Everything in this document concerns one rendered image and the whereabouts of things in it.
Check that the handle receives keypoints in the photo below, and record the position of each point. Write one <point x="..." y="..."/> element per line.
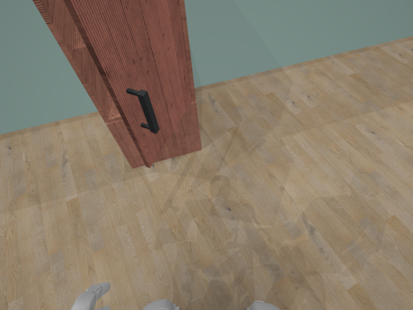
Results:
<point x="147" y="109"/>

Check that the cupboard door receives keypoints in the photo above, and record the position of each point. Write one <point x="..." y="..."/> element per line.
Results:
<point x="138" y="44"/>

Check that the robot left hand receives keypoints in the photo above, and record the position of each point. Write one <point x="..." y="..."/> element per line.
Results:
<point x="87" y="300"/>

